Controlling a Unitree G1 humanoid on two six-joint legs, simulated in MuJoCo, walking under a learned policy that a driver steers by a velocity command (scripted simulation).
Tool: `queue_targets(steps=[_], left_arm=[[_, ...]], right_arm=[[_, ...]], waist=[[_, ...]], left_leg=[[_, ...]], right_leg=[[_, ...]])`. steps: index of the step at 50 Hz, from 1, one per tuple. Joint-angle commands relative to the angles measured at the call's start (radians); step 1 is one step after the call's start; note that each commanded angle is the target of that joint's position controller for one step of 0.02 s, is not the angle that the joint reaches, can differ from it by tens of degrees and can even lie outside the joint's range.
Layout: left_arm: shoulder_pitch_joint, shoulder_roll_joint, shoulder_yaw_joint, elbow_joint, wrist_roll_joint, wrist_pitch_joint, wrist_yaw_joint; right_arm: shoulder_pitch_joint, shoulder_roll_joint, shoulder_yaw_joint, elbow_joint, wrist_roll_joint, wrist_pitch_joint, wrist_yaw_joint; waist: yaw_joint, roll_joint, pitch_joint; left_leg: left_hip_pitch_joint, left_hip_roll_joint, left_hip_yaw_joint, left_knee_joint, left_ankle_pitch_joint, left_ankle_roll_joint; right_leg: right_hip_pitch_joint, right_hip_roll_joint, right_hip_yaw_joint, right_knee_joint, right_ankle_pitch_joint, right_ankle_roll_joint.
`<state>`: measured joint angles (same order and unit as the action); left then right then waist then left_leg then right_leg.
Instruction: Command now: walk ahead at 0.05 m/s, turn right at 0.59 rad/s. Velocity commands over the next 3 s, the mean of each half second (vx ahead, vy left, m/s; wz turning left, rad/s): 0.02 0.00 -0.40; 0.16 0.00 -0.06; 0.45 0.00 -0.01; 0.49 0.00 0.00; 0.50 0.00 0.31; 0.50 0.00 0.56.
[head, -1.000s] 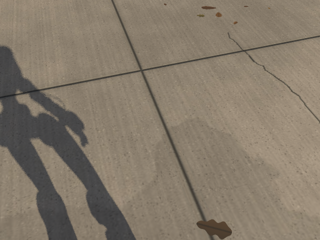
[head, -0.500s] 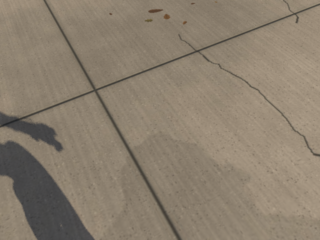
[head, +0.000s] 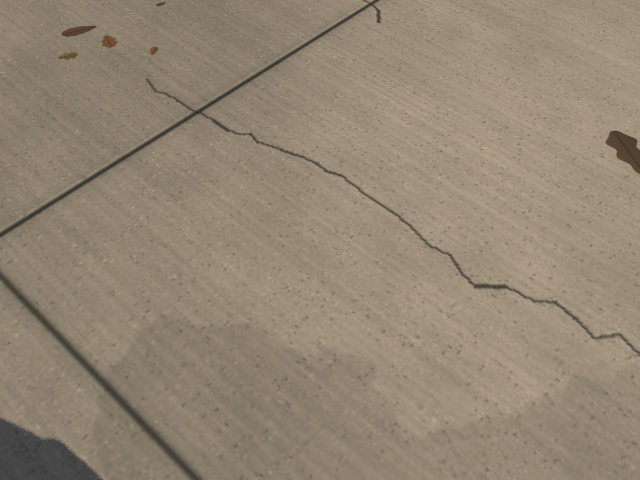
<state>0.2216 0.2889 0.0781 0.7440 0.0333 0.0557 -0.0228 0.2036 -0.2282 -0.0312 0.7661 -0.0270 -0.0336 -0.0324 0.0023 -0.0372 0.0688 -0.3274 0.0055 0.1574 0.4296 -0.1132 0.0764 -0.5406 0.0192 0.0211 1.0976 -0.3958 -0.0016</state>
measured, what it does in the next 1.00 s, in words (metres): steps on the spot: right foot, then left foot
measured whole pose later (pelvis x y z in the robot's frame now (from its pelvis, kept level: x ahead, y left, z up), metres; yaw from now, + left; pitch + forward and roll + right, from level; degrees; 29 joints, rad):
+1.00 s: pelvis +0.07 -0.04 +0.01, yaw -11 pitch +0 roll +0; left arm 0.38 0.23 0.05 0.92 0.03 -0.06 -0.01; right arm 0.30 -0.25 -0.06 0.90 -0.02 -0.01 0.02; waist 0.03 0.03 0.00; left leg -0.29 -0.01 0.02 0.83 -0.41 0.09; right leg -0.16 0.05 -0.05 0.43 -0.27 -0.08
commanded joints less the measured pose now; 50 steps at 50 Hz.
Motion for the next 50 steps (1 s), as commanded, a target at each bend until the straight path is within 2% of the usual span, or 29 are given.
queue_targets(steps=[1, 7, 9, 10, 11, 12, 14, 16, 17, 21, 24, 27, 28, 29, 30, 31, 32, 33, 35, 37, 39, 40, 42, 45, 46, 47, 48, 49, 50], left_arm=[[0.062, 0.022, -0.007, -0.056, 0.000, 0.015, -0.016], [-0.014, 0.032, -0.016, -0.113, -0.013, 0.004, -0.024], [0.044, 0.033, -0.016, -0.100, -0.013, -0.016, -0.019], [0.073, 0.072, -0.008, -0.098, -0.008, -0.029, -0.009], [0.039, 0.217, 0.022, -0.141, -0.007, -0.030, 0.003], [0.108, 0.197, 0.028, -0.113, 0.002, -0.030, 0.018], [0.005, 0.105, -0.004, -0.109, -0.005, -0.032, 0.027], [-0.063, 0.064, -0.018, -0.126, -0.015, -0.043, 0.033], [-0.052, 0.047, -0.025, -0.123, -0.018, -0.048, 0.032], [-0.004, 0.047, -0.029, -0.087, -0.012, -0.057, 0.034], [0.013, 0.059, -0.027, -0.062, -0.003, -0.053, 0.035], [-0.017, 0.060, -0.031, -0.040, -0.013, -0.052, 0.041], [-0.019, 0.042, -0.037, -0.035, -0.019, -0.056, 0.045], [-0.006, -0.002, -0.052, -0.036, -0.019, -0.064, 0.044], [0.045, -0.022, -0.051, -0.028, -0.027, -0.063, 0.038], [0.019, 0.005, -0.048, 0.000, -0.014, -0.056, 0.039], [0.006, 0.018, -0.042, 0.014, -0.014, -0.053, 0.038], [-0.001, 0.033, -0.037, 0.028, -0.017, -0.055, 0.036], [0.028, 0.027, -0.033, 0.058, -0.011, -0.056, 0.031], [0.014, 0.018, -0.030, 0.062, 0.005, -0.056, 0.024], [-0.022, -0.006, -0.035, 0.047, 0.012, -0.066, 0.011], [-0.022, -0.009, -0.035, 0.046, 0.007, -0.075, 0.006], [0.007, -0.011, -0.033, 0.061, -0.002, -0.093, -0.003], [0.182, -0.004, -0.022, 0.142, -0.007, -0.117, 0.004], [0.294, 0.051, -0.008, 0.172, 0.000, -0.127, 0.016], [0.380, 0.137, 0.015, 0.188, -0.004, -0.131, 0.020], [0.348, 0.113, 0.008, 0.192, 0.002, -0.125, 0.021], [0.280, 0.085, -0.001, 0.173, 0.001, -0.127, 0.020], [0.236, 0.067, -0.006, 0.163, -0.001, -0.134, 0.020]], right_arm=[[-0.021, -0.127, -0.031, -0.065, -0.002, -0.002, 0.000], [0.020, -0.195, -0.053, -0.054, -0.002, 0.030, 0.010], [0.054, -0.191, -0.054, -0.037, 0.002, 0.043, 0.012], [0.102, -0.153, -0.049, -0.025, -0.004, 0.051, 0.020], [0.088, -0.058, -0.021, -0.095, 0.011, 0.054, 0.023], [-0.009, -0.130, -0.036, -0.093, -0.003, 0.070, 0.014], [0.032, -0.107, -0.033, -0.071, 0.021, 0.078, 0.024], [0.096, -0.132, -0.044, -0.027, -0.001, 0.075, 0.025], [0.102, -0.132, -0.046, -0.021, -0.001, 0.077, 0.028], [0.060, -0.081, -0.026, -0.027, 0.012, 0.090, 0.031], [0.048, -0.078, -0.020, -0.026, 0.014, 0.092, 0.021], [0.101, -0.057, -0.011, -0.002, 0.020, 0.076, 0.008], [0.119, -0.060, -0.008, 0.006, 0.011, 0.062, 0.004], [0.135, -0.098, -0.009, 0.007, -0.005, 0.044, -0.001], [0.058, -0.173, -0.023, 0.002, 0.008, 0.037, 0.002], [0.028, -0.129, -0.015, 0.000, 0.018, 0.032, 0.011], [0.017, -0.099, -0.005, 0.003, 0.016, 0.027, 0.015], [0.021, -0.098, -0.005, 0.008, 0.016, 0.026, 0.014], [0.079, -0.116, -0.014, 0.041, 0.017, 0.028, 0.010], [0.121, -0.156, -0.032, 0.053, 0.011, 0.042, 0.015], [0.142, -0.174, -0.045, 0.065, 0.013, 0.043, 0.019], [0.132, -0.169, -0.047, 0.066, 0.011, 0.037, 0.021], [0.091, -0.165, -0.052, 0.062, 0.011, 0.021, 0.030], [0.023, -0.139, -0.054, 0.059, 0.021, 0.009, 0.036], [-0.025, -0.087, -0.038, 0.035, 0.013, 0.002, 0.038], [-0.058, -0.030, -0.022, -0.008, 0.017, -0.006, 0.045], [-0.085, -0.111, -0.040, -0.009, -0.006, -0.008, 0.046], [-0.059, -0.107, -0.042, 0.007, -0.001, -0.013, 0.055], [-0.027, -0.098, -0.039, 0.029, 0.006, -0.018, 0.063]], waist=[[0.023, 0.160, -0.123], [-0.012, 0.152, -0.126], [0.011, 0.097, -0.132], [0.015, -0.046, -0.123], [-0.001, -0.321, -0.083], [0.070, -0.153, -0.044], [-0.016, -0.093, -0.045], [-0.040, -0.095, -0.102], [-0.038, -0.069, -0.130], [-0.004, -0.072, -0.112], [0.020, -0.101, -0.089], [-0.021, -0.057, -0.096], [-0.034, -0.024, -0.109], [-0.021, 0.055, -0.135], [0.056, 0.176, -0.084], [0.026, 0.166, -0.076], [0.020, 0.159, -0.063], [0.009, 0.150, -0.055], [-0.008, 0.175, -0.068], [-0.029, 0.181, 0.027], [-0.039, 0.179, 0.101], [-0.032, 0.168, 0.103], [-0.009, 0.149, 0.081], [0.075, 0.091, 0.032], [0.123, -0.042, 0.015], [0.144, -0.253, 0.018], [0.119, -0.128, 0.083], [0.068, -0.050, 0.079], [0.038, -0.025, 0.060]], left_leg=[[0.018, 0.273, -0.176, -0.196, 0.023, 0.160], [0.040, 0.310, -0.130, -0.131, -0.108, 0.127], [-0.021, 0.279, -0.074, -0.016, -0.079, 0.055], [-0.083, 0.216, 0.002, 0.146, -0.166, -0.021], [-0.319, 0.030, 0.065, 0.340, -0.477, -0.109], [-0.294, 0.034, -0.092, 0.513, -0.477, -0.103], [-0.241, 0.043, -0.151, 0.555, -0.323, -0.093], [-0.205, 0.024, -0.126, 0.594, -0.245, -0.090], [-0.182, 0.018, -0.129, 0.604, -0.246, -0.093], [-0.121, 0.022, -0.140, 0.422, -0.259, -0.096], [-0.034, 0.000, -0.126, 0.280, -0.312, -0.077], [0.119, -0.019, -0.113, 0.033, -0.174, -0.054], [0.225, 0.018, -0.160, -0.069, -0.037, -0.047], [0.302, 0.139, -0.293, -0.122, 0.039, -0.032], [0.203, 0.209, -0.360, -0.100, 0.143, 0.013], [0.108, 0.205, -0.350, -0.106, 0.086, 0.028], [0.082, 0.165, -0.320, -0.114, 0.024, 0.007], [0.083, 0.132, -0.292, -0.116, -0.009, -0.009], [0.116, 0.097, -0.289, -0.144, -0.327, 0.004], [0.102, 0.168, -0.403, -0.225, -0.663, 0.070], [0.082, 0.274, -0.522, -0.301, -0.741, 0.140], [0.083, 0.290, -0.532, -0.314, -0.697, 0.153], [0.088, 0.265, -0.472, -0.298, -0.576, 0.148], [-0.089, 0.143, -0.306, -0.140, -0.503, 0.092], [-0.213, 0.072, -0.207, 0.069, -0.445, 0.055], [-0.405, -0.058, -0.066, 0.352, -0.398, 0.015], [-0.453, -0.016, -0.156, 0.496, -0.402, 0.031], [-0.446, 0.015, -0.194, 0.547, -0.325, 0.040], [-0.423, 0.036, -0.198, 0.557, -0.256, 0.038]], right_leg=[[0.095, -0.037, -0.019, -0.108, 0.041, -0.007], [0.232, -0.015, -0.086, -0.381, -0.008, -0.037], [0.383, 0.012, -0.071, -0.590, 0.070, -0.065], [0.437, -0.093, 0.106, -0.781, 0.078, -0.087], [0.447, -0.390, 0.527, -0.881, 0.185, -0.200], [0.351, -0.396, 0.454, -0.849, 0.342, -0.279], [0.323, -0.267, 0.269, -0.827, 0.436, -0.236], [0.382, -0.196, 0.174, -0.794, 0.594, -0.210], [0.401, -0.196, 0.160, -0.780, 0.663, -0.213], [0.427, -0.204, 0.164, -0.775, 0.578, -0.215], [0.389, -0.208, 0.193, -0.758, 0.501, -0.225], [0.333, -0.192, 0.207, -0.709, 0.480, -0.193], [0.275, -0.175, 0.206, -0.696, 0.427, -0.150], [0.226, -0.128, 0.175, -0.650, 0.329, -0.099], [0.240, -0.010, 0.082, -0.669, 0.192, -0.069], [0.342, -0.017, 0.074, -0.690, 0.188, -0.054], [0.383, -0.023, 0.085, -0.699, 0.228, -0.052], [0.397, -0.031, 0.090, -0.697, 0.270, -0.053], [0.370, 0.003, 0.051, -0.640, 0.108, -0.070], [0.206, 0.048, -0.020, -0.534, -0.066, -0.081], [0.121, 0.013, -0.061, -0.443, -0.031, -0.082], [0.115, -0.007, -0.056, -0.425, -0.019, -0.084], [0.172, -0.011, -0.067, -0.484, -0.018, -0.095], [0.535, 0.027, -0.068, -0.689, 0.071, -0.114], [0.653, -0.116, 0.147, -0.815, -0.086, -0.143], [0.711, -0.344, 0.569, -0.997, -0.379, -0.236], [0.640, -0.394, 0.617, -1.006, -0.331, -0.279], [0.615, -0.357, 0.532, -0.988, -0.257, -0.267], [0.609, -0.315, 0.446, -0.993, -0.159, -0.236]])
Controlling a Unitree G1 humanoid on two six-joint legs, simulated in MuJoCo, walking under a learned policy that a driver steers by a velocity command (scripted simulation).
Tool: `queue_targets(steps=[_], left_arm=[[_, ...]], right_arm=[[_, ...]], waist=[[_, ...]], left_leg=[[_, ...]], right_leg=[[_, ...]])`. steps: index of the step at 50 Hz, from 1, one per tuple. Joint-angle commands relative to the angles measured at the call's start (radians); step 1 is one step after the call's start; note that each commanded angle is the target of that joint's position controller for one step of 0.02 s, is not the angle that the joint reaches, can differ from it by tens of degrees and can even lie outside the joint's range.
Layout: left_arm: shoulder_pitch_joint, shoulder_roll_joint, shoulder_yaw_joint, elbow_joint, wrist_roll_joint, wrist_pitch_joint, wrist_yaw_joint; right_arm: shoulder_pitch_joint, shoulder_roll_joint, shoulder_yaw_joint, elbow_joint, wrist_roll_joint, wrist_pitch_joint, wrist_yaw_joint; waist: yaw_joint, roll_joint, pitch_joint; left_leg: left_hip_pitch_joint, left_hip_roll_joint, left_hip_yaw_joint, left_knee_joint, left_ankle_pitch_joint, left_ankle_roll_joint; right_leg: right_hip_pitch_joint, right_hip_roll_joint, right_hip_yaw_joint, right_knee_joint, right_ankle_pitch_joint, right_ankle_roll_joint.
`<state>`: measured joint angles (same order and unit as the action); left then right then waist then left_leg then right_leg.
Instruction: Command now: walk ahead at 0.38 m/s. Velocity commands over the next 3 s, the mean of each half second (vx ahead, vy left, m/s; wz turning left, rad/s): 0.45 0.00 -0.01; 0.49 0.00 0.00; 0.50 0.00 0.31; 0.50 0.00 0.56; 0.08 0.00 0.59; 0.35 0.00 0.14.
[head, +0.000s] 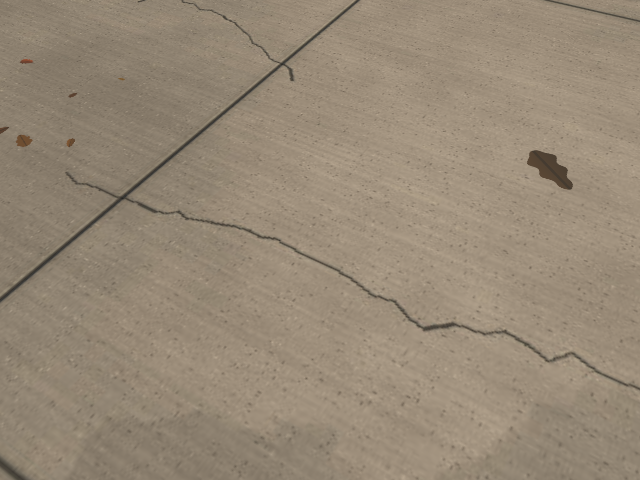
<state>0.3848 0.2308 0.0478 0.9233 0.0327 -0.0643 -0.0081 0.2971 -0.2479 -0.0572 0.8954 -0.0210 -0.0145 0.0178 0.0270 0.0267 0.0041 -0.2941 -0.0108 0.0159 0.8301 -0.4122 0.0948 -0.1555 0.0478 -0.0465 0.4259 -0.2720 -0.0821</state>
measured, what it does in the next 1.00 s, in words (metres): walks ahead: left foot, then right foot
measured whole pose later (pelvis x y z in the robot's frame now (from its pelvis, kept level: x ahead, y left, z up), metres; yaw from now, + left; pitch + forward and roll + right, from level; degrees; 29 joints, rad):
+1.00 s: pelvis +0.54 +0.04 -0.02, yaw +1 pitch +0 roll +0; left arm 0.04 0.19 0.04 0.90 0.03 -0.08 -0.01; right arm 0.45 -0.18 -0.03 1.07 0.00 -0.08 -0.01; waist -0.04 0.01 0.07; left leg -0.12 -0.04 0.03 0.97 -0.44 0.08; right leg -0.41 0.04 -0.12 0.56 -0.15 -0.12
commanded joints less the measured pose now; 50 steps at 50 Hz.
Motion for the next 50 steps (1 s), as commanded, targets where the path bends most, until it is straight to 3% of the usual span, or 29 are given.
queue_targets(steps=[1, 3, 8, 13, 16, 17, 18, 19, 20, 21, 22, 23, 25, 28, 31, 36, 41, 44, 45, 46, 47, 48, 49, 50], left_arm=[[0.053, 0.116, 0.020, -0.018, -0.005, -0.020, 0.008], [0.073, 0.089, 0.009, 0.003, -0.011, -0.032, 0.010], [0.149, 0.083, 0.000, 0.065, -0.017, -0.034, 0.014], [0.156, 0.108, 0.002, 0.101, -0.013, -0.036, 0.016], [0.109, 0.131, 0.008, 0.112, -0.014, -0.035, 0.021], [0.093, 0.143, 0.012, 0.116, -0.014, -0.031, 0.022], [0.088, 0.140, 0.012, 0.116, -0.012, -0.027, 0.021], [0.110, 0.094, 0.000, 0.095, -0.013, -0.023, 0.019], [0.223, -0.016, -0.016, 0.087, -0.040, -0.024, 0.008], [0.142, 0.075, 0.006, 0.084, -0.020, -0.024, 0.006], [0.051, 0.098, 0.014, 0.058, -0.018, -0.027, 0.001], [0.005, 0.078, 0.010, 0.051, -0.017, -0.032, -0.001], [0.015, 0.041, 0.006, 0.059, 0.003, -0.011, -0.011], [-0.024, 0.020, 0.004, 0.049, 0.007, 0.012, -0.022], [-0.164, 0.027, 0.003, 0.005, 0.008, 0.023, -0.027], [-0.362, 0.008, -0.013, -0.055, -0.007, 0.017, -0.031], [-0.481, 0.014, -0.019, -0.097, -0.012, 0.010, -0.026], [-0.420, 0.032, -0.010, -0.091, -0.013, -0.003, -0.017], [-0.332, 0.049, 0.000, -0.064, -0.012, -0.007, -0.008], [-0.177, 0.071, 0.013, -0.013, -0.009, -0.015, 0.002], [0.000, 0.122, 0.034, 0.033, 0.012, -0.024, 0.013], [0.125, 0.234, 0.065, 0.044, 0.039, -0.022, 0.021], [0.076, 0.197, 0.060, 0.046, 0.003, -0.006, 0.008], [-0.046, 0.155, 0.049, 0.033, -0.022, -0.005, 0.003]], right_arm=[[-0.116, -0.077, -0.014, -0.093, -0.004, -0.039, 0.019], [-0.120, -0.062, -0.009, -0.078, -0.018, -0.032, 0.027], [-0.285, -0.030, 0.008, -0.131, -0.016, -0.020, 0.030], [-0.380, -0.036, 0.014, -0.168, -0.003, -0.020, 0.025], [-0.276, -0.060, -0.001, -0.141, -0.005, -0.027, 0.010], [-0.154, -0.077, -0.013, -0.100, -0.006, -0.034, 0.001], [0.023, -0.104, -0.030, -0.037, -0.013, -0.043, -0.010], [0.196, -0.183, -0.051, -0.005, -0.036, -0.052, -0.020], [0.210, -0.261, -0.064, 0.002, -0.038, -0.051, -0.013], [0.106, -0.213, -0.057, -0.006, -0.002, -0.043, -0.007], [-0.005, -0.140, -0.038, -0.025, 0.006, -0.047, -0.005], [-0.046, -0.088, -0.025, -0.024, 0.004, -0.058, 0.000], [-0.045, -0.034, -0.007, 0.004, 0.006, -0.073, -0.003], [0.042, -0.039, -0.004, 0.052, 0.010, -0.094, -0.008], [0.111, -0.051, -0.001, 0.078, 0.013, -0.094, -0.011], [0.204, -0.040, 0.012, 0.111, 0.013, -0.093, -0.017], [0.281, -0.045, 0.016, 0.153, -0.001, -0.086, -0.033], [0.243, -0.063, 0.012, 0.159, -0.008, -0.082, -0.042], [0.230, -0.075, 0.009, 0.160, -0.010, -0.081, -0.042], [0.211, -0.082, 0.007, 0.159, -0.006, -0.078, -0.040], [0.188, -0.072, 0.012, 0.140, 0.005, -0.080, -0.036], [0.274, 0.025, 0.032, 0.106, 0.046, -0.082, -0.022], [0.263, -0.042, 0.009, 0.120, 0.031, -0.079, -0.025], [0.158, -0.061, -0.001, 0.088, 0.017, -0.077, -0.027]], waist=[[-0.002, -0.082, 0.103], [-0.002, -0.091, 0.072], [0.023, -0.106, 0.110], [0.029, -0.134, 0.141], [-0.037, -0.124, 0.096], [-0.092, -0.111, 0.030], [-0.160, -0.077, -0.067], [-0.204, 0.029, -0.190], [-0.131, 0.258, -0.286], [-0.105, 0.132, -0.182], [-0.066, 0.056, -0.046], [-0.048, -0.004, 0.002], [0.001, 0.020, 0.017], [0.011, 0.022, 0.037], [-0.012, 0.015, 0.080], [-0.061, 0.022, 0.104], [-0.092, 0.034, 0.116], [-0.042, 0.049, 0.083], [-0.005, 0.057, 0.036], [0.060, 0.048, -0.039], [0.133, 0.021, -0.137], [0.111, -0.181, -0.298], [0.092, -0.129, -0.313], [0.046, -0.079, -0.132]], left_leg=[[-0.438, 0.068, -0.045, 0.152, 0.098, 0.010], [-0.414, 0.071, -0.011, 0.156, 0.174, -0.020], [-0.444, 0.076, 0.050, 0.024, 0.277, -0.076], [-0.302, 0.051, 0.081, -0.184, 0.331, -0.041], [-0.133, 0.006, 0.096, -0.242, 0.277, 0.013], [0.004, -0.028, 0.108, -0.275, 0.266, 0.033], [0.221, -0.034, 0.101, -0.306, 0.260, 0.055], [0.457, 0.195, -0.160, -0.341, 0.051, 0.095], [0.618, 0.434, -0.699, -0.543, -0.114, 0.212], [0.502, 0.390, -0.732, -0.626, -0.193, 0.191], [0.355, 0.363, -0.551, -0.622, -0.138, 0.164], [0.245, 0.318, -0.431, -0.644, 0.026, 0.143], [0.132, 0.242, -0.267, -0.671, 0.204, 0.103], [0.117, 0.220, -0.179, -0.693, 0.364, 0.114], [0.160, 0.198, -0.126, -0.721, 0.423, 0.104], [0.224, 0.166, -0.059, -0.709, 0.601, 0.069], [0.390, 0.205, -0.053, -0.658, 0.757, 0.079], [0.441, 0.224, -0.031, -0.537, 1.043, 0.073], [0.443, 0.222, -0.025, -0.434, 1.163, 0.065], [0.402, 0.203, -0.008, -0.265, 1.165, 0.053], [0.221, 0.173, 0.011, -0.033, 0.947, 0.039], [-0.140, 0.022, 0.080, 0.389, 0.356, -0.010], [-0.292, -0.062, -0.032, 0.552, -0.099, -0.002], [-0.361, 0.012, -0.073, 0.538, -0.002, 0.008]], right_leg=[[0.228, -0.313, 0.441, -0.331, -0.189, -0.132], [0.233, -0.264, 0.319, -0.324, 0.038, -0.111], [0.200, -0.232, 0.180, -0.312, 0.326, -0.118], [0.165, -0.252, 0.129, -0.303, 0.434, -0.108], [0.199, -0.269, 0.092, -0.168, 0.729, -0.079], [0.198, -0.252, 0.068, -0.017, 0.849, -0.063], [0.121, -0.207, 0.034, 0.200, 0.813, -0.045], [-0.077, -0.148, -0.003, 0.521, 0.457, -0.030], [-0.382, 0.047, 0.030, 0.846, -0.247, 0.003], [-0.466, -0.011, 0.139, 0.916, -0.184, -0.021], [-0.483, -0.069, 0.116, 0.890, -0.068, -0.028], [-0.441, -0.105, 0.108, 0.833, 0.001, -0.028], [-0.347, -0.142, 0.099, 0.757, 0.034, -0.014], [-0.373, -0.150, 0.070, 0.702, 0.058, 0.009], [-0.499, -0.166, 0.036, 0.602, 0.163, 0.035], [-0.506, -0.131, -0.020, 0.335, 0.300, 0.053], [-0.503, -0.089, -0.048, 0.184, 0.270, 0.021], [-0.373, -0.037, -0.066, 0.125, 0.150, -0.029], [-0.266, -0.004, -0.074, 0.107, 0.110, -0.050], [-0.084, 0.014, -0.076, 0.044, 0.140, -0.077], [0.183, -0.091, 0.036, 0.036, 0.130, -0.123], [0.512, -0.417, 0.501, 0.010, 0.055, -0.264], [0.498, -0.474, 0.746, -0.119, 0.051, -0.308], [0.344, -0.420, 0.569, -0.151, 0.007, -0.263]])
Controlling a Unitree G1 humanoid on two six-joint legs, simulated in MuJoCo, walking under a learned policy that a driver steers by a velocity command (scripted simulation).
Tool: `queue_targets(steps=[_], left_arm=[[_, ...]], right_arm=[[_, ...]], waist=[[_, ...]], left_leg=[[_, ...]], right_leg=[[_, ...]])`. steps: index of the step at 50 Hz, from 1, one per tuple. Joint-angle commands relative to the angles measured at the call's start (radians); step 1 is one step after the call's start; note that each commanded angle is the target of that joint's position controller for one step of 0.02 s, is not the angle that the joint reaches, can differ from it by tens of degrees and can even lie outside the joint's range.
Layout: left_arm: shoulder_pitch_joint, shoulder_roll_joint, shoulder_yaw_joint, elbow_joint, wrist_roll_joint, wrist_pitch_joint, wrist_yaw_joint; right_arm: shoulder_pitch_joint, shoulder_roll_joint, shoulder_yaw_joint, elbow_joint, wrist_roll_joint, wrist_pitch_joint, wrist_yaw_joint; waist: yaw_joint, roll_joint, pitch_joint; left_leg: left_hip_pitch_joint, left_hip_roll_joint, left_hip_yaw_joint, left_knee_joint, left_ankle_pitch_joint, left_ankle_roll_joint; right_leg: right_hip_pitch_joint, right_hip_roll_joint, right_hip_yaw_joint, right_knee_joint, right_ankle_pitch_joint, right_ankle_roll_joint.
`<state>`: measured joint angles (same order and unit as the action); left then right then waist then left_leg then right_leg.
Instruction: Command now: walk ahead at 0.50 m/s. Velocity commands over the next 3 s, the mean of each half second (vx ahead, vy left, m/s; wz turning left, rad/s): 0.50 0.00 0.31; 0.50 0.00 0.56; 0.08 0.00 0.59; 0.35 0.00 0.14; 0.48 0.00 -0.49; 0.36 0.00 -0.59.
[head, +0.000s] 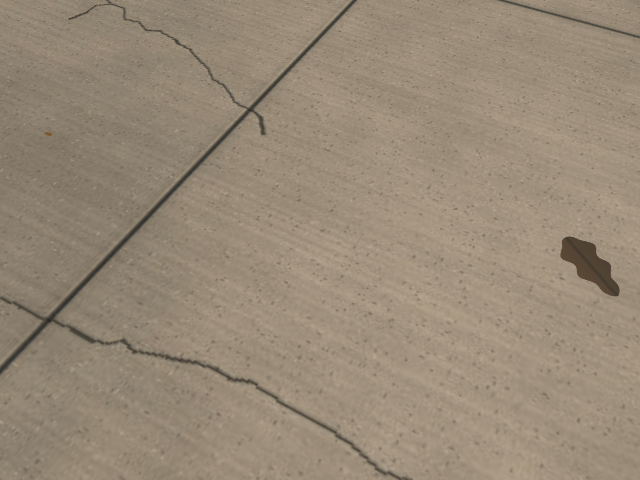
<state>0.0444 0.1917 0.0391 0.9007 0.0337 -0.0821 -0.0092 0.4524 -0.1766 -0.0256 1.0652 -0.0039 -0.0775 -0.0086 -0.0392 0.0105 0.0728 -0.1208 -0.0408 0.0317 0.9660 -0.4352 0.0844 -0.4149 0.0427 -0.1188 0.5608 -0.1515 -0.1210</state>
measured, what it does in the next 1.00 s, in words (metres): walks ahead, turning left: left foot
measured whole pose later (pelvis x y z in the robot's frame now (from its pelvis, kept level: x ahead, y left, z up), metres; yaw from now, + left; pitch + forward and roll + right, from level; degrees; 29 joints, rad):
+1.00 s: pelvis +0.55 +0.10 +0.00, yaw +29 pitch +2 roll +1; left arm -0.02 0.24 0.01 0.73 0.03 -0.06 -0.02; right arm 0.47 -0.27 -0.08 0.92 -0.02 -0.05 -0.01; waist -0.11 -0.02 0.04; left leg 0.04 -0.14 -0.22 0.37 -0.42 0.11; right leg -0.52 -0.01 0.01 0.53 -0.08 0.00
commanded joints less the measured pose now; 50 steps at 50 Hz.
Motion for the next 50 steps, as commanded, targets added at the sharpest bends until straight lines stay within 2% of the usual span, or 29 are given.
queue_targets(steps=[1, 2, 3, 4, 6, 8, 10, 13, 16, 18, 21, 22, 23, 24, 25, 26, 27, 28, 29, 30, 31, 32, 35, 40, 45, 47, 48, 49, 50], left_arm=[[0.221, 0.130, 0.042, 0.045, -0.025, 0.006, 0.000], [0.196, 0.091, 0.031, 0.052, -0.021, -0.002, 0.000], [0.197, 0.057, 0.020, 0.067, -0.022, -0.009, 0.006], [0.214, 0.048, 0.015, 0.079, -0.019, -0.018, 0.010], [0.265, 0.080, 0.020, 0.103, -0.020, -0.036, 0.012], [0.293, 0.102, 0.023, 0.111, -0.016, -0.043, 0.013], [0.319, 0.098, 0.019, 0.113, -0.015, -0.044, 0.013], [0.345, 0.097, 0.013, 0.115, -0.018, -0.046, 0.017], [0.410, 0.109, 0.013, 0.134, -0.018, -0.044, 0.029], [0.440, 0.117, 0.015, 0.146, -0.013, -0.037, 0.038], [0.419, 0.148, 0.022, 0.143, -0.008, -0.024, 0.051], [0.408, 0.162, 0.027, 0.139, -0.005, -0.016, 0.053], [0.400, 0.176, 0.031, 0.130, -0.005, -0.006, 0.051], [0.377, 0.182, 0.033, 0.108, -0.010, -0.002, 0.047], [0.388, 0.112, 0.019, 0.047, -0.034, -0.008, 0.031], [0.340, 0.125, 0.026, -0.005, -0.030, -0.019, 0.016], [0.232, 0.143, 0.029, -0.032, -0.020, -0.029, 0.010], [0.213, 0.136, 0.024, -0.043, -0.027, -0.041, 0.007], [0.225, 0.128, 0.026, -0.033, -0.020, -0.039, 0.010], [0.237, 0.123, 0.026, -0.036, 0.000, -0.022, 0.011], [0.258, 0.110, 0.024, -0.034, 0.013, 0.000, 0.007], [0.255, 0.105, 0.023, -0.042, 0.018, 0.017, 0.003], [0.165, 0.102, 0.021, -0.089, 0.016, 0.041, -0.003], [-0.034, 0.115, 0.015, -0.170, 0.008, 0.044, -0.010], [-0.170, 0.123, 0.000, -0.239, -0.003, 0.028, -0.017], [-0.148, 0.142, 0.001, -0.251, -0.008, 0.018, -0.016], [-0.091, 0.156, 0.005, -0.240, -0.010, 0.013, -0.013], [0.004, 0.181, 0.015, -0.213, -0.012, 0.007, -0.005], [0.142, 0.208, 0.026, -0.175, -0.007, -0.007, 0.009]], right_arm=[[-0.055, -0.122, -0.031, -0.098, -0.006, -0.020, 0.004], [-0.071, -0.105, -0.033, -0.096, -0.012, -0.014, 0.007], [-0.050, -0.083, -0.030, -0.090, -0.026, 0.002, 0.013], [-0.024, -0.056, -0.027, -0.078, -0.030, 0.017, 0.020], [-0.047, -0.051, -0.030, -0.090, -0.032, 0.037, 0.030], [-0.131, -0.063, -0.032, -0.123, -0.030, 0.048, 0.035], [-0.220, -0.070, -0.032, -0.156, -0.024, 0.049, 0.039], [-0.328, -0.053, -0.020, -0.194, -0.017, 0.042, 0.045], [-0.427, -0.049, -0.011, -0.232, -0.020, 0.040, 0.049], [-0.461, -0.057, -0.013, -0.253, -0.023, 0.038, 0.051], [-0.403, -0.078, -0.026, -0.248, -0.029, 0.036, 0.045], [-0.331, -0.095, -0.036, -0.228, -0.030, 0.035, 0.042], [-0.223, -0.118, -0.050, -0.195, -0.033, 0.030, 0.040], [-0.071, -0.168, -0.073, -0.151, -0.045, 0.024, 0.033], [0.014, -0.281, -0.108, -0.154, -0.053, 0.027, 0.018], [-0.023, -0.315, -0.113, -0.164, -0.027, 0.040, 0.023], [-0.067, -0.292, -0.108, -0.158, -0.010, 0.048, 0.018], [-0.120, -0.237, -0.095, -0.162, -0.006, 0.046, 0.014], [-0.168, -0.196, -0.084, -0.170, -0.006, 0.042, 0.012], [-0.195, -0.170, -0.075, -0.173, 0.002, 0.035, 0.007], [-0.201, -0.162, -0.070, -0.177, 0.005, 0.026, 0.006], [-0.184, -0.170, -0.070, -0.175, 0.007, 0.015, 0.006], [-0.126, -0.212, -0.079, -0.170, 0.007, 0.005, 0.008], [-0.019, -0.214, -0.078, -0.171, 0.003, 0.015, 0.008], [0.043, -0.228, -0.079, -0.179, -0.011, 0.020, -0.004], [0.021, -0.244, -0.083, -0.192, -0.015, 0.019, -0.012], [-0.015, -0.256, -0.086, -0.204, -0.015, 0.018, -0.014], [-0.050, -0.271, -0.090, -0.216, -0.016, 0.014, -0.011], [-0.070, -0.272, -0.091, -0.218, -0.007, 0.009, -0.003]], waist=[[0.088, -0.032, -0.107], [0.053, -0.020, -0.052], [0.022, -0.030, -0.032], [0.008, -0.042, -0.033], [-0.005, -0.049, -0.018], [0.001, -0.054, 0.008], [0.017, -0.056, 0.028], [0.042, -0.062, 0.034], [0.077, -0.063, 0.042], [0.083, -0.064, 0.045], [0.039, -0.094, -0.005], [0.006, -0.105, -0.047], [-0.037, -0.106, -0.109], [-0.112, -0.068, -0.187], [-0.117, 0.112, -0.302], [-0.074, 0.168, -0.355], [-0.067, 0.056, -0.222], [-0.035, 0.002, -0.125], [0.013, -0.052, -0.067], [0.047, -0.047, -0.048], [0.065, -0.026, -0.062], [0.069, -0.018, -0.069], [0.054, 0.010, -0.051], [-0.022, 0.047, -0.031], [-0.066, 0.061, -0.023], [-0.040, 0.072, -0.026], [-0.006, 0.078, -0.036], [0.038, 0.078, -0.073], [0.104, 0.034, -0.131]], left_leg=[[-0.518, 0.077, -0.086, 0.343, 0.094, 0.018], [-0.473, 0.106, -0.083, 0.282, 0.127, 0.015], [-0.417, 0.120, -0.086, 0.237, 0.141, 0.003], [-0.380, 0.120, -0.084, 0.213, 0.150, -0.006], [-0.402, 0.122, -0.076, 0.184, 0.187, -0.017], [-0.474, 0.135, -0.072, 0.130, 0.266, -0.026], [-0.526, 0.137, -0.062, 0.037, 0.348, -0.033], [-0.507, 0.124, -0.011, -0.148, 0.455, -0.032], [-0.508, 0.109, 0.049, -0.270, 0.472, -0.012], [-0.518, 0.094, 0.073, -0.319, 0.415, 0.012], [-0.408, 0.021, 0.126, -0.354, 0.271, 0.068], [-0.329, -0.016, 0.141, -0.362, 0.219, 0.093], [-0.203, -0.048, 0.140, -0.405, 0.205, 0.120], [0.026, -0.016, 0.055, -0.474, 0.216, 0.166], [0.322, 0.265, -0.362, -0.510, 0.143, 0.285], [0.429, 0.406, -0.800, -0.669, 0.230, 0.381], [0.347, 0.365, -0.635, -0.684, 0.232, 0.338], [0.211, 0.337, -0.518, -0.705, 0.299, 0.294], [0.097, 0.283, -0.432, -0.725, 0.391, 0.245], [0.016, 0.233, -0.363, -0.735, 0.476, 0.217], [-0.021, 0.204, -0.319, -0.741, 0.520, 0.207], [-0.035, 0.188, -0.303, -0.741, 0.577, 0.210], [-0.057, 0.151, -0.276, -0.761, 0.599, 0.195], [0.044, 0.137, -0.315, -0.747, 0.597, 0.151], [0.154, 0.158, -0.367, -0.679, 0.689, 0.147], [0.155, 0.172, -0.395, -0.641, 0.726, 0.124], [0.120, 0.168, -0.395, -0.609, 0.769, 0.102], [0.080, 0.151, -0.389, -0.532, 0.873, 0.079], [0.048, 0.084, -0.346, -0.348, 0.949, 0.044]], right_leg=[[0.459, -0.374, 0.528, -0.331, -0.060, -0.191], [0.356, -0.326, 0.438, -0.362, 0.002, -0.149], [0.278, -0.289, 0.356, -0.385, 0.045, -0.113], [0.243, -0.273, 0.304, -0.399, 0.070, -0.097], [0.223, -0.261, 0.234, -0.424, 0.137, -0.088], [0.228, -0.252, 0.175, -0.453, 0.146, -0.074], [0.250, -0.235, 0.119, -0.463, 0.191, -0.057], [0.286, -0.217, 0.039, -0.456, 0.277, -0.031], [0.389, -0.247, -0.003, -0.437, 0.360, -0.024], [0.480, -0.272, -0.024, -0.391, 0.448, -0.022], [0.559, -0.294, -0.073, -0.220, 0.829, -0.009], [0.564, -0.297, -0.088, -0.099, 0.935, -0.006], [0.536, -0.294, -0.099, 0.072, 0.928, 0.000], [0.385, -0.275, -0.112, 0.318, 0.753, 0.025], [0.030, -0.165, -0.132, 0.704, 0.207, 0.074], [-0.236, 0.015, 0.057, 0.914, -0.381, 0.097], [-0.344, -0.071, 0.158, 0.898, -0.281, 0.084], [-0.329, -0.110, 0.150, 0.813, -0.191, 0.084], [-0.270, -0.139, 0.149, 0.719, -0.157, 0.090], [-0.209, -0.155, 0.150, 0.659, -0.151, 0.107], [-0.161, -0.161, 0.150, 0.620, -0.146, 0.123], [-0.151, -0.157, 0.139, 0.596, -0.146, 0.137], [-0.199, -0.157, 0.115, 0.480, -0.059, 0.170], [-0.293, -0.132, 0.118, 0.266, 0.104, 0.179], [-0.287, -0.081, 0.120, 0.099, 0.117, 0.156], [-0.198, -0.066, 0.137, 0.024, 0.091, 0.135], [-0.093, -0.050, 0.137, -0.018, 0.058, 0.120], [0.055, -0.020, 0.127, -0.041, 0.016, 0.102], [0.230, -0.018, 0.124, -0.117, 0.085, 0.079]])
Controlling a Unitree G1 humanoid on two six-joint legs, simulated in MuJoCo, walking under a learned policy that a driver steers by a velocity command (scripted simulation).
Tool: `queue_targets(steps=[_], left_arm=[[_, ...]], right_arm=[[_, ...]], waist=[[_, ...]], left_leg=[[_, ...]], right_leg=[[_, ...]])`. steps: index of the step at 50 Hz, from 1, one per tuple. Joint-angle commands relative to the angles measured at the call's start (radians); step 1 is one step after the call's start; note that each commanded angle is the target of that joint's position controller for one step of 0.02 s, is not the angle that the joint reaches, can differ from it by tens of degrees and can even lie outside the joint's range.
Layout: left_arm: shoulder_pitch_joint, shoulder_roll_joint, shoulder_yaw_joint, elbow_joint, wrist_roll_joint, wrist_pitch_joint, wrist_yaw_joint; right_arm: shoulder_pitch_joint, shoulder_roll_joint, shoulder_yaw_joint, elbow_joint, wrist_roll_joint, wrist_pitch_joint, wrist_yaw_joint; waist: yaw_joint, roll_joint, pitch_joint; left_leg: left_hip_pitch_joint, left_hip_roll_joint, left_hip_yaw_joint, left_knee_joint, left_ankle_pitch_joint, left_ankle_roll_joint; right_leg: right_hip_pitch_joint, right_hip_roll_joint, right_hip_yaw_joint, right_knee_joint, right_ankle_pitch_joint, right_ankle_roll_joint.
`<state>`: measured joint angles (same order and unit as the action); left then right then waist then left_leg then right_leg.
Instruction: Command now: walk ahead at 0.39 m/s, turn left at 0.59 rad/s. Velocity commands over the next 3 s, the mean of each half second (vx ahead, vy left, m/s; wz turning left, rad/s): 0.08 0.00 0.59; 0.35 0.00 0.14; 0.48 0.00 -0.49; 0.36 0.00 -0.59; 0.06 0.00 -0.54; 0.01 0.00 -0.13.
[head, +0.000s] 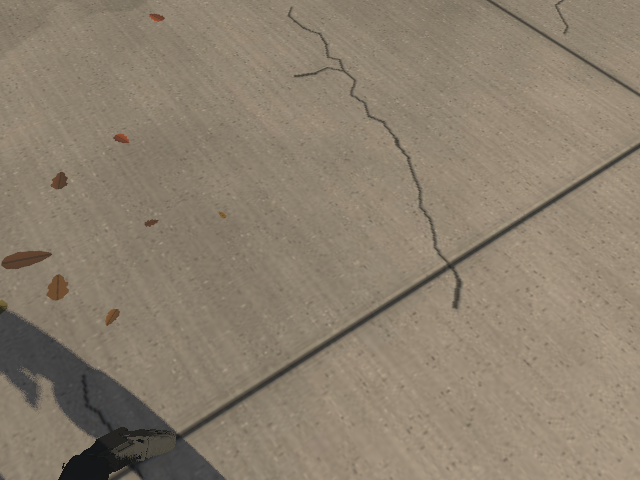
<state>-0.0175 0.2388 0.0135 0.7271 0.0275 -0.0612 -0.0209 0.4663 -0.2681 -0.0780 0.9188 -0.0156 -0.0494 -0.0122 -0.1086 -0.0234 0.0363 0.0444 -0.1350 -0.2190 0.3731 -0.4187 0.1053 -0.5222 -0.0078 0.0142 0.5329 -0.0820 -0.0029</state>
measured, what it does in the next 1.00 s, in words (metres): walks ahead, turning left: right foot, then left foot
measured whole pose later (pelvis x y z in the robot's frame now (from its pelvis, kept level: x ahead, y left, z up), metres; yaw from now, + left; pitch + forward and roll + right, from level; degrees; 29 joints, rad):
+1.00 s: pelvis +0.26 +0.04 +0.01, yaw +18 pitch +2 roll +1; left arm 0.20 0.27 0.05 0.74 0.03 0.00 -0.06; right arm 0.39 -0.27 -0.05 0.83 -0.03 -0.06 0.00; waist -0.04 0.01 -0.02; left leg 0.07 -0.03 0.02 0.27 -0.36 0.02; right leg -0.45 -0.02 -0.05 0.61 -0.25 -0.07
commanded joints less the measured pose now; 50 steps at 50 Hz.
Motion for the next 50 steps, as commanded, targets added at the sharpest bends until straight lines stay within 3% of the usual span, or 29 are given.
queue_targets(steps=[1, 2, 3, 4, 5, 6, 8, 12, 16, 19, 21, 23, 24, 25, 26, 27, 28, 29, 31, 32, 34, 39, 44, 48, 50], left_arm=[[0.353, 0.212, 0.064, 0.010, 0.022, -0.046, 0.038], [0.384, 0.308, 0.081, -0.008, 0.044, -0.039, 0.044], [0.351, 0.264, 0.081, -0.019, 0.006, -0.021, 0.038], [0.288, 0.162, 0.054, -0.032, -0.004, -0.017, 0.036], [0.254, 0.096, 0.035, -0.027, -0.011, -0.017, 0.036], [0.232, 0.077, 0.026, -0.026, -0.010, -0.014, 0.042], [0.220, 0.100, 0.029, -0.016, -0.016, -0.008, 0.050], [0.204, 0.141, 0.041, -0.021, -0.007, 0.007, 0.053], [0.168, 0.147, 0.045, -0.030, -0.008, 0.037, 0.056], [0.182, 0.178, 0.059, -0.028, -0.007, 0.055, 0.051], [0.222, 0.203, 0.069, -0.028, 0.002, 0.067, 0.039], [0.237, 0.219, 0.077, -0.029, 0.006, 0.081, 0.032], [0.260, 0.204, 0.075, -0.025, 0.011, 0.088, 0.030], [0.286, 0.160, 0.066, -0.025, 0.017, 0.097, 0.022], [0.217, 0.082, 0.039, -0.108, 0.006, 0.102, 0.015], [0.123, 0.155, 0.057, -0.135, 0.027, 0.098, 0.019], [0.112, 0.177, 0.068, -0.136, 0.008, 0.089, 0.013], [0.143, 0.180, 0.071, -0.117, -0.003, 0.075, 0.006], [0.205, 0.167, 0.071, -0.064, 0.018, 0.061, -0.004], [0.228, 0.153, 0.070, -0.047, 0.020, 0.062, -0.011], [0.232, 0.121, 0.062, -0.031, 0.013, 0.063, -0.020], [0.141, 0.115, 0.057, -0.044, 0.002, 0.061, -0.028], [0.100, 0.114, 0.054, -0.064, 0.000, 0.050, -0.037], [0.106, 0.116, 0.053, -0.083, 0.001, 0.041, -0.041], [0.217, 0.116, 0.059, -0.058, 0.002, 0.034, -0.032]], right_arm=[[-0.087, -0.133, -0.027, -0.097, 0.024, -0.028, 0.007], [0.037, -0.011, -0.004, -0.128, 0.075, -0.021, -0.006], [0.085, -0.123, -0.021, -0.112, 0.034, -0.004, -0.021], [0.024, -0.141, -0.031, -0.098, 0.017, 0.011, -0.023], [-0.041, -0.130, -0.029, -0.105, 0.004, 0.020, -0.016], [-0.072, -0.113, -0.029, -0.113, -0.002, 0.033, -0.006], [-0.069, -0.089, -0.026, -0.123, -0.012, 0.069, 0.019], [-0.117, -0.082, -0.022, -0.173, -0.008, 0.102, 0.034], [-0.198, -0.076, -0.004, -0.230, -0.008, 0.125, 0.050], [-0.246, -0.086, 0.003, -0.258, -0.003, 0.128, 0.057], [-0.283, -0.096, 0.002, -0.278, -0.001, 0.128, 0.056], [-0.301, -0.100, -0.001, -0.293, -0.003, 0.119, 0.058], [-0.262, -0.109, -0.007, -0.276, -0.008, 0.109, 0.057], [-0.178, -0.154, -0.018, -0.252, -0.018, 0.092, 0.045], [-0.133, -0.285, -0.048, -0.276, -0.007, 0.085, 0.036], [-0.099, -0.285, -0.055, -0.263, -0.013, 0.084, 0.026], [-0.131, -0.236, -0.039, -0.251, -0.012, 0.086, 0.016], [-0.181, -0.197, -0.028, -0.254, -0.002, 0.086, 0.012], [-0.231, -0.153, -0.015, -0.271, -0.003, 0.067, 0.010], [-0.215, -0.132, -0.007, -0.263, 0.001, 0.052, 0.016], [-0.162, -0.117, -0.001, -0.235, 0.005, 0.026, 0.023], [-0.078, -0.140, -0.005, -0.191, -0.008, 0.000, 0.022], [-0.050, -0.149, -0.007, -0.156, -0.019, -0.020, 0.010], [-0.075, -0.164, -0.011, -0.138, -0.019, -0.030, 0.006], [-0.119, -0.179, -0.013, -0.136, -0.009, -0.029, 0.009]], waist=[[0.227, 0.019, -0.219], [0.166, -0.219, -0.379], [0.129, -0.170, -0.430], [0.114, -0.058, -0.307], [0.117, -0.010, -0.201], [0.107, -0.050, -0.155], [0.080, -0.120, -0.115], [0.055, -0.106, -0.144], [0.050, -0.134, -0.123], [0.076, -0.153, -0.108], [0.111, -0.142, -0.108], [0.119, -0.109, -0.082], [0.114, -0.049, -0.077], [0.087, 0.161, -0.053], [0.058, 0.397, -0.011], [0.008, 0.270, 0.036], [0.049, 0.230, 0.064], [0.088, 0.212, 0.075], [0.111, 0.181, 0.019], [0.115, 0.142, -0.020], [0.105, 0.108, -0.041], [0.048, 0.121, 0.004], [0.032, 0.104, 0.069], [0.051, 0.112, 0.079], [0.121, 0.089, 0.023]], left_leg=[[-0.251, 0.111, -0.056, 0.496, 0.731, -0.011], [-0.542, -0.055, 0.092, 0.836, -0.121, -0.055], [-0.569, -0.005, 0.098, 0.971, -0.192, -0.054], [-0.579, 0.037, 0.101, 0.993, -0.121, -0.069], [-0.606, 0.069, 0.121, 0.948, -0.086, -0.087], [-0.615, 0.095, 0.126, 0.912, -0.061, -0.102], [-0.569, 0.092, 0.150, 0.889, -0.030, -0.130], [-0.569, 0.090, 0.172, 0.846, 0.031, -0.141], [-0.495, 0.143, 0.207, 0.623, 0.153, -0.129], [-0.399, 0.149, 0.242, 0.460, 0.141, -0.112], [-0.363, 0.147, 0.278, 0.399, 0.093, -0.096], [-0.288, 0.133, 0.305, 0.269, 0.042, -0.066], [-0.206, 0.109, 0.297, 0.198, 0.007, -0.045], [-0.151, 0.214, 0.083, 0.000, -0.119, -0.001], [-0.109, 0.470, -0.426, -0.191, -0.398, 0.135], [-0.207, 0.486, -0.509, -0.263, -0.408, 0.209], [-0.237, 0.445, -0.409, -0.255, -0.442, 0.192], [-0.257, 0.386, -0.307, -0.257, -0.352, 0.152], [-0.228, 0.291, -0.172, -0.226, -0.104, 0.119], [-0.185, 0.283, -0.132, -0.217, -0.017, 0.117], [-0.126, 0.286, -0.089, -0.224, 0.073, 0.118], [-0.065, 0.340, -0.049, -0.260, 0.071, 0.120], [-0.045, 0.388, 0.016, -0.264, 0.091, 0.116], [-0.044, 0.399, 0.091, -0.197, 0.279, 0.089], [-0.100, 0.363, 0.176, -0.030, 0.577, 0.050]], right_leg=[[0.587, -0.133, 0.123, -0.092, 0.077, -0.078], [0.869, -0.490, 0.498, -0.064, 0.536, -0.203], [0.790, -0.508, 0.615, -0.060, 0.754, -0.269], [0.669, -0.457, 0.439, -0.059, 0.854, -0.259], [0.577, -0.384, 0.278, -0.080, 0.856, -0.224], [0.519, -0.330, 0.193, -0.113, 0.789, -0.190], [0.406, -0.283, 0.093, -0.163, 0.770, -0.189], [0.356, -0.301, 0.002, -0.185, 0.740, -0.230], [0.298, -0.272, -0.099, -0.188, 0.527, -0.202], [0.291, -0.286, -0.119, -0.157, 0.407, -0.185], [0.289, -0.331, -0.102, -0.163, 0.134, -0.166], [0.234, -0.333, -0.100, -0.148, -0.276, -0.119], [0.178, -0.306, -0.115, -0.084, -0.436, -0.085], [0.079, -0.224, -0.192, 0.153, -0.558, -0.031], [-0.226, -0.024, -0.223, 0.456, -0.661, 0.036], [-0.263, -0.020, -0.023, 0.534, -0.554, 0.027], [-0.249, -0.048, 0.011, 0.534, -0.438, 0.019], [-0.207, -0.064, 0.011, 0.492, -0.335, 0.021], [-0.119, -0.056, -0.013, 0.471, -0.223, 0.027], [-0.104, -0.052, -0.019, 0.467, -0.190, 0.027], [-0.105, -0.057, -0.032, 0.408, -0.148, 0.031], [-0.133, -0.065, -0.033, 0.253, -0.106, 0.025], [-0.132, -0.046, -0.008, 0.161, -0.138, -0.015], [-0.041, -0.028, -0.058, 0.094, -0.187, -0.064], [0.173, 0.038, -0.118, 0.009, -0.162, -0.103]])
